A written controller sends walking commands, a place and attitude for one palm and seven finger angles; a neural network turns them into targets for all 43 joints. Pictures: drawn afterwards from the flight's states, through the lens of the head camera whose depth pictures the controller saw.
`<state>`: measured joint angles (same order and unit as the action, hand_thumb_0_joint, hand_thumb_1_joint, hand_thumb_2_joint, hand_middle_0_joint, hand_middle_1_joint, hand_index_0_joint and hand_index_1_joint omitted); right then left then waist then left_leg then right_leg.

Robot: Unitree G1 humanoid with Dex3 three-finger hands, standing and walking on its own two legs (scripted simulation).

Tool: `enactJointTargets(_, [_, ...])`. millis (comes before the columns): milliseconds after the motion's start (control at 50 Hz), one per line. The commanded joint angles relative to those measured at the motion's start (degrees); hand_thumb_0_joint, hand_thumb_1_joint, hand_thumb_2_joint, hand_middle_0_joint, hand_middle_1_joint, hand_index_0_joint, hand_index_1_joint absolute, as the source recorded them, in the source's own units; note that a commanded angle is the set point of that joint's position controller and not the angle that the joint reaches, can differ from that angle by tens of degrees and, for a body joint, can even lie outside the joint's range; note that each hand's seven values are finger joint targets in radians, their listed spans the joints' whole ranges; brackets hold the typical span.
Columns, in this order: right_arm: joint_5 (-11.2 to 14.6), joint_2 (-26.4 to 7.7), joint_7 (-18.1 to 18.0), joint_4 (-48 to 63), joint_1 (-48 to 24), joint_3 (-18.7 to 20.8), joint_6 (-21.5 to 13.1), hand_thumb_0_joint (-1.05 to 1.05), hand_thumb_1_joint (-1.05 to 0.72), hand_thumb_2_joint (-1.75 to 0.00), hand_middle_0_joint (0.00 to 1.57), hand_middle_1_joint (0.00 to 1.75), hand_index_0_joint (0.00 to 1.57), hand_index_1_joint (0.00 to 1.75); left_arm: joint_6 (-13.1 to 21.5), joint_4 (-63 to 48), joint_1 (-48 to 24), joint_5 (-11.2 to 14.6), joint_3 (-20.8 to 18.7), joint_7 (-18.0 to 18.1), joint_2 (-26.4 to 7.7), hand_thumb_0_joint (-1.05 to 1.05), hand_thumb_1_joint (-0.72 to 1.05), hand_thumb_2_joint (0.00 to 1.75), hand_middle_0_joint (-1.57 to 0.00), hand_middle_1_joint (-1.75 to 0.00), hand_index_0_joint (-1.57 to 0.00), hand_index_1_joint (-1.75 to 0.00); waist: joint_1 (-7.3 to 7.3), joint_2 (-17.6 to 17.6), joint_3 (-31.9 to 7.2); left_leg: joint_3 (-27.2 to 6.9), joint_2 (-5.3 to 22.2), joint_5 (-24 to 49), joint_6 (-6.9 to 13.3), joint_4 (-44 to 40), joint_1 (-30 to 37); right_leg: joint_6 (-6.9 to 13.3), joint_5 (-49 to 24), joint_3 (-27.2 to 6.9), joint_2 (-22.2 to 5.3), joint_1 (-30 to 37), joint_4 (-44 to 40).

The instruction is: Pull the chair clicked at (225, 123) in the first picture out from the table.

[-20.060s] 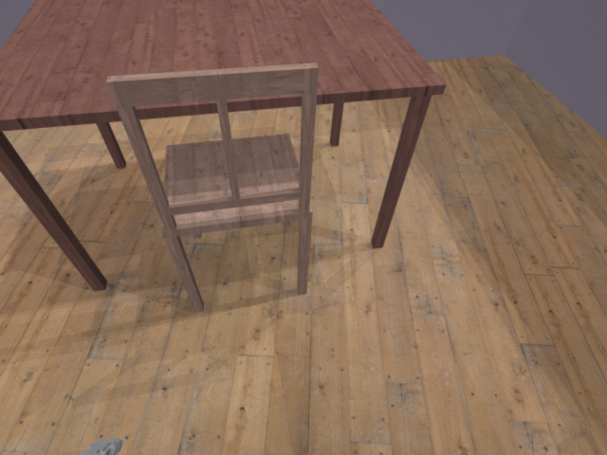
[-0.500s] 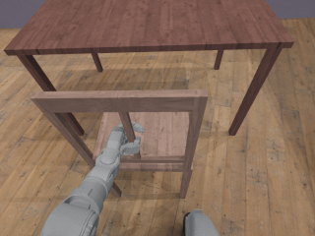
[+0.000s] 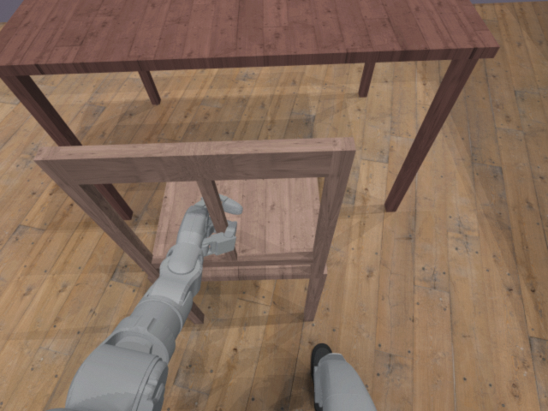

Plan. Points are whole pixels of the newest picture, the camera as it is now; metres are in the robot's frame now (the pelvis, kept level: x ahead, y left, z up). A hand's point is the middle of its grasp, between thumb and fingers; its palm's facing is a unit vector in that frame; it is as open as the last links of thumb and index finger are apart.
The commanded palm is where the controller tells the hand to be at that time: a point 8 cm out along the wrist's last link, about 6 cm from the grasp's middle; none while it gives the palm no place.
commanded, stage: step backward, pulling the chair out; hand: left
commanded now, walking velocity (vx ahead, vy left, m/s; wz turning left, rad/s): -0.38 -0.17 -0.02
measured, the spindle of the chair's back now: (220, 224) +0.41 +0.08 -0.05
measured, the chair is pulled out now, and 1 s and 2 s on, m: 0.27 0.27 0.27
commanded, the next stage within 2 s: none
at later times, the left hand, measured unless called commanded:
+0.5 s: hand (230, 236) +0.38 +0.07 -0.04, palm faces -0.11 -0.97 -0.20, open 5.4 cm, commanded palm +0.39 +0.12 -0.03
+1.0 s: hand (229, 236) +0.38 +0.07 -0.04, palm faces -0.13 -0.97 -0.20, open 5.3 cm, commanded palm +0.40 +0.12 -0.03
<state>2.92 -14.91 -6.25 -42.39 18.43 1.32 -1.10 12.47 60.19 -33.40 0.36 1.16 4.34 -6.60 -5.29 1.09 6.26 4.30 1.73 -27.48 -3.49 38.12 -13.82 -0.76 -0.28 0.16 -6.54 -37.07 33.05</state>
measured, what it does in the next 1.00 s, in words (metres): stands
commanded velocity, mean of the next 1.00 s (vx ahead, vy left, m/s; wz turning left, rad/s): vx -0.38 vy -0.06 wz -0.04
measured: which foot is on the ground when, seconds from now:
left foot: down 0.00-1.00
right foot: down 0.00-1.00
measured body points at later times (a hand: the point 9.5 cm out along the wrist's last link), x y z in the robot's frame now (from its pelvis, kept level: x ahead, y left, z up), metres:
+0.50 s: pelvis -0.01 -0.01 +0.00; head +0.08 -0.04 +0.44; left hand +0.39 +0.12 -0.02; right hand +0.05 -0.29 -0.14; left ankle -0.09 +0.16 -0.71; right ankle +0.18 -0.13 -0.71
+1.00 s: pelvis +0.00 +0.00 +0.00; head +0.08 -0.03 +0.44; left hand +0.39 +0.12 -0.02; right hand +0.03 -0.27 -0.15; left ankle -0.09 +0.16 -0.71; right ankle +0.18 -0.13 -0.71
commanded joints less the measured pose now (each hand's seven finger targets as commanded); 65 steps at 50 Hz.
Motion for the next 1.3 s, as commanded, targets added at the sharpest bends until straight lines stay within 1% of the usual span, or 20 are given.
enactJointTargets(0, [-0.31,-7.58,-0.48,4.3,3.02,3.09,-1.35,0.0,-0.9,-0.9,0.2,0.3,0.2,0.3,4.95,-14.39,-25.85,-0.66,-1.51,0.95,-8.33,0.0,0.9,0.9,-0.5,-1.45,-0.5,-1.45,1.95,0.4,-22.93,-3.95,7.08,10.62,3.43,-7.51,-11.01,2.24,-1.37,-4.17,-2.97,26.02,3.91])
enactJointTargets(20, [-0.32,-7.66,-0.74,3.79,3.29,3.02,-1.46,0.0,-0.9,-0.9,0.2,0.3,0.2,0.3,4.6,-13.95,-25.8,-0.24,-0.71,0.7,-7.94,0.0,0.9,0.9,-0.5,-1.45,-0.5,-1.45,1.74,1.41,-21.69,-4.42,7.06,9.84,3.57,-7.33,-10.12,2.57,-2.5,-4.4,-3.45,25.82,3.55])
enactJointTargets(80, [-0.37,-6.95,-0.63,2.2,4.99,3.09,-1.38,0.0,-0.9,-0.9,0.2,0.3,0.2,0.3,4.82,-12.03,-24.09,-0.44,-0.7,0.61,-7.28,0.0,0.9,0.9,-0.5,-1.45,-0.5,-1.45,1.34,5.89,-22.74,-2.95,4.59,7.52,2.84,-5.0,-7.8,2.81,-0.69,-5.25,-4.39,22.59,0.51])
enactJointTargets(160, [-0.66,-6.62,-0.84,1.18,4.8,2.97,-1.54,0.0,-0.9,-0.9,0.2,0.3,0.2,0.3,5.39,-11.19,-23.66,-0.67,-1.12,0.64,-8.11,0.0,0.9,0.9,-0.5,-1.45,-0.5,-1.45,1.33,4.39,-23.97,-2.26,4.09,9.61,2.77,-6.27,-5.65,2.15,-2.54,-5.09,-4.55,22.31,0.46])
enactJointTargets(200, [-0.62,-6.39,-0.82,1.24,4.25,2.84,-1.38,0.0,-0.9,-0.9,0.2,0.3,0.2,0.3,5.58,-11.07,-23.61,-0.74,-1.45,0.76,-8.41,0.0,0.9,0.9,-0.5,-1.45,-0.5,-1.45,1.52,5.83,-24.67,-2.2,3.81,9.7,2.64,-5.56,-5.81,2.1,-2.91,-5.3,-4.86,23.48,-0.09])
enactJointTargets(220, [-0.6,-6.64,-0.89,1.12,4.03,2.88,-1.36,0.0,-0.9,-0.9,0.2,0.3,0.2,0.3,5.62,-11.7,-23.49,-0.52,-0.98,0.73,-8.57,0.0,0.9,0.9,-0.5,-1.45,-0.5,-1.45,1.55,4.48,-25.05,-2.29,4.02,9.88,2.8,-5.9,-5.31,2.1,-4.23,-5.31,-5.06,24.6,-0.02])
enactJointTargets(300, [-0.34,-6.16,-0.66,1.91,3.34,2.53,-1.18,0.0,-0.9,-0.9,0.2,0.3,0.2,0.3,5.53,-11.48,-23.82,-0.58,-1.74,0.94,-9.27,0.0,0.9,0.9,-0.5,-1.45,-0.5,-1.45,1.87,7.48,-26.34,-1.32,2.25,5.0,2.4,-4.64,-4.48,1.92,2.02,-6.35,-6.23,24.07,-4.27])
enactJointTargets(400, [-0.14,-6.55,-0.59,2.72,2.6,2.35,-1.34,0.0,-0.9,-0.9,0.2,0.3,0.2,0.3,5.13,-11.33,-24.14,-0.5,-2.27,1.13,-10.21,0.0,0.9,0.9,-0.5,-1.45,-0.5,-1.45,2.19,4.52,-26.68,-1.25,2.44,2.91,2.74,-6.5,-4.41,1.34,6.45,-5.88,-5.87,24.21,-5.47])
enactJointTargets(460, [-0.2,-7.42,-0.52,3.86,1.94,2.46,-1.23,0.0,-0.9,-0.9,0.2,0.3,0.2,0.3,4.87,-11.75,-23.64,-0.58,-2.7,1.3,-10.34,0.0,0.9,0.9,-0.5,-1.45,-0.5,-1.45,2.51,0.17,-26.06,-3.09,4.41,2.87,3.52,-9.09,-7.92,1.16,6.95,-4.91,-4.54,25.64,-1.93])
enactJointTargets(540, [-0.05,-7.82,-0.33,4.32,2.31,2.8,-1.13,0.0,-0.9,-0.9,0.2,0.3,0.2,0.3,4.21,-12.22,-23.13,-0.38,-2.89,1.47,-10.3,0.0,0.9,0.9,-0.5,-1.45,-0.5,-1.45,2.49,0.18,-24.89,-3.61,5.37,2.49,3.69,-8.89,-9.74,1.54,6.28,-5.23,-4.2,26.45,-0.52])
enactJointTargets(620, [0.16,-7.73,-0.3,3.39,3.42,2.88,-1.44,0.0,-0.9,-0.9,0.2,0.3,0.2,0.3,3.66,-11.63,-23.57,0.16,-1.8,1.35,-9.63,0.0,0.9,0.9,-0.5,-1.45,-0.5,-1.45,2.23,4.68,-23.1,-2.79,3.9,-0.29,3.4,-6.33,-7.71,1.89,9.67,-6.32,-5.4,24.04,-4.84])
enactJointTargets(700, [0.11,-7.19,-0.23,2.48,4.46,2.6,-1.76,0.0,-0.9,-0.9,0.2,0.3,0.2,0.3,3.96,-11.04,-23.82,-0.04,-2.48,1.54,-10.39,0.0,0.9,0.9,-0.5,-1.45,-0.5,-1.45,2.11,6.49,-24.85,-1.25,2.27,0.6,2.84,-5.42,-4.32,1.63,12.31,-6.45,-6.34,22.82,-8.29])
enactJointTargets(720, [0.07,-7.67,-0.45,2.05,4.18,2.55,-1.91,0.0,-0.9,-0.9,0.2,0.3,0.2,0.3,3.82,-10.87,-23.56,0.33,-1.88,1.41,-10.16,0.0,0.9,0.9,-0.5,-1.45,-0.5,-1.45,2.09,4.02,-23.75,-1.51,2.91,1.1,3.23,-6.95,-3.92,1.66,10.32,-5.96,-6.06,23.07,-7.62])
enactJointTargets(780, [0.06,-7.43,-0.47,2.4,4.19,2.47,-1.84,0.0,-0.9,-0.9,0.2,0.3,0.2,0.3,4.2,-11.6,-24.24,-0.14,-2.71,1.61,-10.52,0.0,0.9,0.9,-0.5,-1.45,-0.5,-1.45,2.22,3.75,-25.67,-1.89,3.5,2.41,3.07,-8.02,-5.47,1.45,8.01,-5.42,-5.38,25.22,-4.83])
enactJointTargets(840, [-0.07,-7.76,-0.57,2.74,3.53,2.36,-1.67,0.0,-0.9,-0.9,0.2,0.3,0.2,0.3,4.07,-11.94,-24.07,-0.06,-2.39,1.54,-10.29,0.0,0.9,0.9,-0.5,-1.45,-0.5,-1.45,2.31,1.08,-24.83,-2.66,4.74,3.24,3.39,-9.33,-6.88,1.57,5.27,-5.17,-5.01,25.65,-2.28])
enactJointTargets(900, [-0.12,-7.45,-0.49,3.02,3.66,2.56,-1.4,0.0,-0.9,-0.9,0.2,0.3,0.2,0.3,4.2,-11.93,-24.34,-0.23,-2.28,1.52,-9.47,0.0,0.9,0.9,-0.5,-1.45,-0.5,-1.45,2.31,2.63,-24.54,-3.2,5.15,3.26,3.2,-8.17,-8.42,1.83,4.93,-5.31,-4.97,25.49,-0.83])
enactJointTargets(1060, [-0.29,-7.48,-0.73,2.78,3.84,2.83,-1.22,0.0,-0.9,-0.9,0.2,0.3,0.2,0.3,4.29,-12.12,-25.21,0.03,-0.89,1.1,-7.61,0.0,0.9,0.9,-0.5,-1.45,-0.5,-1.45,1.96,1.22,-22.27,-3.87,6.26,6.49,3.41,-8.1,-9.71,2.11,0.66,-4.79,-4.18,23.6,3.25])
enactJointTargets(1140, [-0.3,-7.07,-0.77,2.38,4.25,3.0,-1.06,0.0,-0.9,-0.9,0.2,0.3,0.2,0.3,4.32,-12.18,-24.04,0.08,-0.99,1.04,-7.82,0.0,0.9,0.9,-0.5,-1.45,-0.5,-1.45,1.86,4.0,-23.16,-2.87,4.95,7.25,2.86,-6.3,-7.71,2.45,-2.83,-5.9,-5.06,23.81,1.88])
enactJointTargets(1200, [-0.26,-6.43,-0.64,1.99,4.26,2.8,-0.9,0.0,-0.9,-0.9,0.2,0.3,0.2,0.3,4.29,-11.88,-23.69,0.04,-0.99,1.08,-8.08,0.0,0.9,0.9,-0.5,-1.45,-0.5,-1.45,1.98,8.28,-24.81,-1.67,2.63,4.51,2.17,-3.99,-5.14,2.77,-0.05,-7.42,-7.05,24.07,-2.84])
enactJointTargets(1280, [-0.14,-6.36,-0.73,2.1,3.67,2.41,-1.06,0.0,-0.9,-0.9,0.2,0.3,0.2,0.3,4.08,-11.89,-23.44,0.18,-1.12,1.15,-8.68,0.0,0.9,0.9,-0.5,-1.45,-0.5,-1.45,2.17,8.05,-25.87,-0.56,1.84,3.32,2.36,-5.78,-2.78,2.12,3.09,-6.85,-7.33,24.3,-5.44])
